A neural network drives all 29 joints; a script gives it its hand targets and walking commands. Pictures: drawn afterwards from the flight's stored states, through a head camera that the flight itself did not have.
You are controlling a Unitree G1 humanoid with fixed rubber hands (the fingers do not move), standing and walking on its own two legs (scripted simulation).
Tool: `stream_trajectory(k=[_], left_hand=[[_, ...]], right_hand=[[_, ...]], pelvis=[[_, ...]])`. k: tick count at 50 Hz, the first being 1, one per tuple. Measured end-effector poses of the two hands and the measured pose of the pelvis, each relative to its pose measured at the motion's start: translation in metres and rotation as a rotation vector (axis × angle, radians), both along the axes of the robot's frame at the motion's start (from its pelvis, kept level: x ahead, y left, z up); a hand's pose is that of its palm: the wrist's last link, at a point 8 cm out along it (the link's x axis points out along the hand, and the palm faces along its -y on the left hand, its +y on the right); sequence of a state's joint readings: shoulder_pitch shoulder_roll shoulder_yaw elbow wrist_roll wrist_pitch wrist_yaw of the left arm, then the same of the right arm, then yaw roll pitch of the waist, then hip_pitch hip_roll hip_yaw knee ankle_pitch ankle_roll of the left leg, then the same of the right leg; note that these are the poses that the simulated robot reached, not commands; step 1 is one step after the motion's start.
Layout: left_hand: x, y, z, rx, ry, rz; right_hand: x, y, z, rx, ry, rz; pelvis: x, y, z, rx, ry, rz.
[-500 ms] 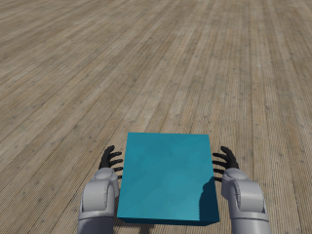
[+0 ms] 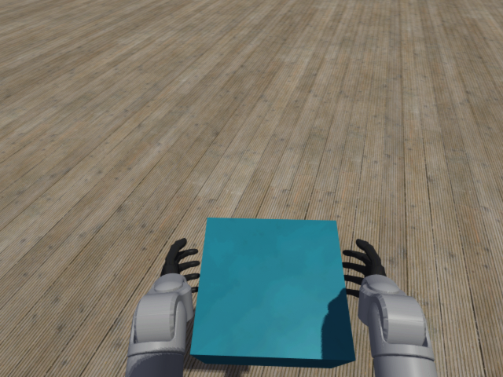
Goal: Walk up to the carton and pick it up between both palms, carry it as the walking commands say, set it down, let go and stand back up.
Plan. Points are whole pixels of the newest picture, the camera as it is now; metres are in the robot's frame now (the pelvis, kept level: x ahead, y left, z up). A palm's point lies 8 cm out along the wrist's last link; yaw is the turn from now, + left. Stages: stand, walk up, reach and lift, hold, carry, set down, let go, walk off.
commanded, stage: carry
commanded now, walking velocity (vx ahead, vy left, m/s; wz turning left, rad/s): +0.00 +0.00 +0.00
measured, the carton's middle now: (269, 293) +0.31 +0.00 -0.05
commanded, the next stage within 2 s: hold in 1.60 s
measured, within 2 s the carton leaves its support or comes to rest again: neither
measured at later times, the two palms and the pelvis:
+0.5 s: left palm (168, 288) +0.27 +0.17 +0.04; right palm (370, 290) +0.27 -0.15 +0.04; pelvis +0.00 +0.01 +0.00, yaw +0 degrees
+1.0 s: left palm (168, 290) +0.26 +0.16 +0.05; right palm (378, 295) +0.26 -0.15 +0.05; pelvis -0.01 +0.00 +0.00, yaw +0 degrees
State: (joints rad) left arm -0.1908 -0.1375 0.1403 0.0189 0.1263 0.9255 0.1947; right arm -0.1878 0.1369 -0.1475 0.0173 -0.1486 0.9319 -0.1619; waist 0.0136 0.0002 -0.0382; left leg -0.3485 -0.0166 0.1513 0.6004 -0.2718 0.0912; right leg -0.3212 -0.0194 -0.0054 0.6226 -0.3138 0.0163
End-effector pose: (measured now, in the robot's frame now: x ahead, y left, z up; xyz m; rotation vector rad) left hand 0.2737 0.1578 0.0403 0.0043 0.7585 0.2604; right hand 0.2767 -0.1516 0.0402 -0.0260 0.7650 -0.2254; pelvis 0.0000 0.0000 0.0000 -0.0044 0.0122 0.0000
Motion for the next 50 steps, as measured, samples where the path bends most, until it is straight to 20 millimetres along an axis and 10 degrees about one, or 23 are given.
stream_trajectory(k=[50], left_hand=[[-0.015,0.002,0.009,-0.003,-0.012,-0.024]], right_hand=[[-0.018,-0.002,0.006,0.024,-0.014,0.016]], pelvis=[[-0.011,0.001,0.000,0.002,-0.003,-0.007]])
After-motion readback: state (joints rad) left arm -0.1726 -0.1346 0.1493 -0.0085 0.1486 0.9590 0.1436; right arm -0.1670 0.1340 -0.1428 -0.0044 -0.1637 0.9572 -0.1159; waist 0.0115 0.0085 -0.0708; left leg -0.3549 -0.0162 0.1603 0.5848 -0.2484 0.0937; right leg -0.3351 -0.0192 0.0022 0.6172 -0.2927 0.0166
